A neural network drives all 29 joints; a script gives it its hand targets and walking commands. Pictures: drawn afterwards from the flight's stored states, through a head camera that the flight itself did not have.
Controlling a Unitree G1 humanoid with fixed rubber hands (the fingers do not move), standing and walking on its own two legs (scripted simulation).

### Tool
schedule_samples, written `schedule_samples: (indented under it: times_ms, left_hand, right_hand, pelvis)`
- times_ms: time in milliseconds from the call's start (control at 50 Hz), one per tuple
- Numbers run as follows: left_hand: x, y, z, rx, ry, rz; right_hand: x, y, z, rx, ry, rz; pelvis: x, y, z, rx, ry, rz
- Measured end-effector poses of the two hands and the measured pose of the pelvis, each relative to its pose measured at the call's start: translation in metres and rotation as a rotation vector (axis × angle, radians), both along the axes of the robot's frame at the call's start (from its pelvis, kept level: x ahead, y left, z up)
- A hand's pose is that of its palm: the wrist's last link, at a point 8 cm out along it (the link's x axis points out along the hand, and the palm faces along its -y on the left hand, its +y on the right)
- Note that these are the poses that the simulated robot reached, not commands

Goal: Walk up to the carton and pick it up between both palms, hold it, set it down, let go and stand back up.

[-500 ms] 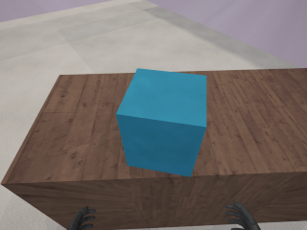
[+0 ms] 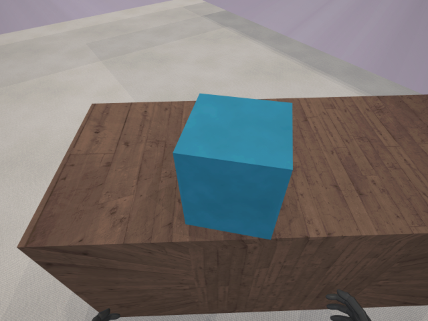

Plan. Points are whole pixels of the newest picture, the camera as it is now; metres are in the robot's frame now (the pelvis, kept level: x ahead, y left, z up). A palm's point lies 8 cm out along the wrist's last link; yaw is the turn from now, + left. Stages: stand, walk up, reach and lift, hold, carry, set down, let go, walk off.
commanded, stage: stand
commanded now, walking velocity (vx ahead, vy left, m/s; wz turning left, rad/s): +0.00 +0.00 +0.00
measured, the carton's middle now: (235, 167) +0.46 -0.03 +0.03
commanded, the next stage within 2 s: walk up in 1.10 s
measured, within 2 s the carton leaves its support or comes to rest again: neither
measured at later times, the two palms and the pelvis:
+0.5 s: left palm out of the picture +0.13 +0.24 -0.08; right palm out of the picture +0.13 -0.26 -0.08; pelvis +0.01 -0.01 +0.00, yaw +1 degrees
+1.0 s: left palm out of the picture +0.12 +0.24 -0.09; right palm out of the picture +0.13 -0.26 -0.08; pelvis +0.00 -0.01 +0.00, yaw +0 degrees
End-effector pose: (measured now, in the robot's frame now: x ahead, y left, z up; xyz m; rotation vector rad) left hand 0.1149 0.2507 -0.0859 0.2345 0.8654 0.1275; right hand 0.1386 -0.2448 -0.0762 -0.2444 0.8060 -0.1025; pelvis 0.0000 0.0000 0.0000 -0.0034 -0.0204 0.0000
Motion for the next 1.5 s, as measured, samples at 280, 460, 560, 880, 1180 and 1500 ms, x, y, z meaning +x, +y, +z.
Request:
schedule_samples:
  times_ms: [280,460,560,880,1180,1500]
  left_hand:
    - [0.004,-0.006,0.002,0.010,0.006,-0.003]
    - [0.016,-0.010,0.005,0.014,-0.013,-0.017]
    - [0.018,-0.011,0.002,0.014,-0.002,-0.026]
    - [0.013,-0.010,0.001,0.012,0.007,-0.023]
    - [-0.002,-0.002,-0.003,0.009,0.040,-0.014]
    - [-0.011,-0.003,-0.011,-0.010,0.104,-0.008]
  right_hand:
    - [-0.002,-0.012,-0.004,-0.006,0.026,-0.002]
    - [-0.002,-0.017,-0.004,-0.010,0.038,-0.009]
    - [-0.005,-0.020,-0.005,-0.019,0.058,-0.008]
    - [-0.005,-0.017,-0.004,-0.009,0.048,-0.013]
    - [-0.018,-0.016,-0.004,-0.023,0.074,-0.016]
    - [-0.008,-0.021,0.001,-0.050,0.060,-0.011]
  pelvis:
    - [0.004,-0.008,0.000,0.004,0.000,0.005]
    - [0.007,-0.011,0.001,0.005,0.005,0.009]
    - [0.006,-0.012,0.001,0.006,0.008,0.007]
    - [0.004,-0.011,0.002,0.004,-0.002,0.005]
    - [-0.001,-0.006,0.003,0.004,-0.001,0.001]
    - [0.011,-0.008,0.003,0.002,0.011,-0.022]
